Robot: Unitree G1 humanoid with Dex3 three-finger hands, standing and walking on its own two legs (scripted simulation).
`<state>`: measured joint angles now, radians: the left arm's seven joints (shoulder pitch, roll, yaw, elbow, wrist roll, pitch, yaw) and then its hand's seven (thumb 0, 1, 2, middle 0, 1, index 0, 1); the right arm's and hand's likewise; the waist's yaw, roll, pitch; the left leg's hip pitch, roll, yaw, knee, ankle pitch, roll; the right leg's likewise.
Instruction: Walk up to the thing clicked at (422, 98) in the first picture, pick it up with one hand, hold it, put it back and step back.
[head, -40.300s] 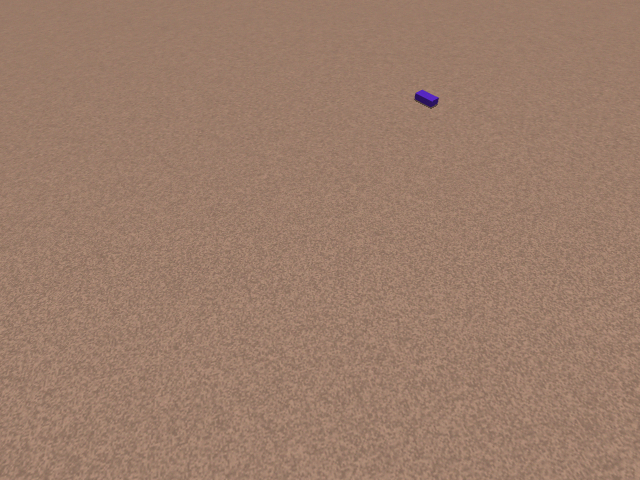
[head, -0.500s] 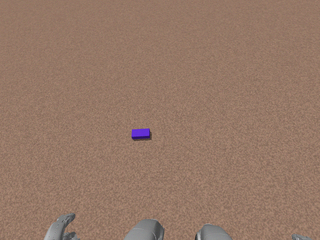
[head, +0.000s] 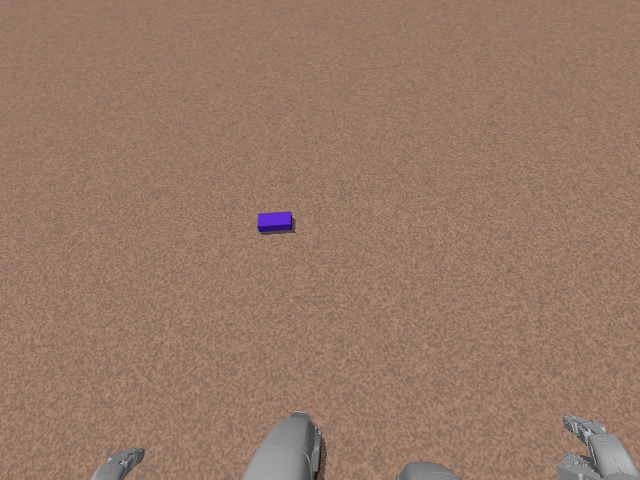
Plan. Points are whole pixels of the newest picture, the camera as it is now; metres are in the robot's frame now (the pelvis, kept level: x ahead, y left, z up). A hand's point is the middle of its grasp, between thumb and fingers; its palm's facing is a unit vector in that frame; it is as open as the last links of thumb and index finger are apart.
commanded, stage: step back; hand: left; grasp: from above
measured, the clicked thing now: (275, 221) +0.97 +0.30 -0.73
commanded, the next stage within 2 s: stand in 1.16 s
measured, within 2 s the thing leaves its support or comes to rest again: neither
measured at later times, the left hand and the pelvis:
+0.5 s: hand out of the picture -0.06 +0.29 -0.14, palm faces +0.07 -0.92 -0.39, open 7.4 cm; pelvis -0.09 +0.00 +0.01, yaw +4 degrees
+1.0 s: hand out of the picture +0.01 +0.30 -0.14, palm faces +0.05 -0.93 -0.37, open 7.4 cm; pelvis -0.06 +0.02 +0.01, yaw +4 degrees
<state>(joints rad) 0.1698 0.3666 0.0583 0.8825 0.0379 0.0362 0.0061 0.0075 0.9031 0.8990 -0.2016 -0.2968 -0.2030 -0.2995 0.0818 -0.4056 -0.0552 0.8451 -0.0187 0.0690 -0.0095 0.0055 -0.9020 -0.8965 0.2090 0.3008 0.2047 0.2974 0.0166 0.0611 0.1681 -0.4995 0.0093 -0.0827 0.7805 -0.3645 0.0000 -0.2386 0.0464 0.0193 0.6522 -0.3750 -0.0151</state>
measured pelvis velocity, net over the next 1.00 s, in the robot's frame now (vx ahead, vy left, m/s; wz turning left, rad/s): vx -0.06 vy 0.02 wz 0.06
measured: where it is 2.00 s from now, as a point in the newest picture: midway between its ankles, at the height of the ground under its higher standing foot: outside the picture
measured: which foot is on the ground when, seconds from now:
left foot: up 0.00-0.24, down 0.26-1.00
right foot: down 0.00-1.00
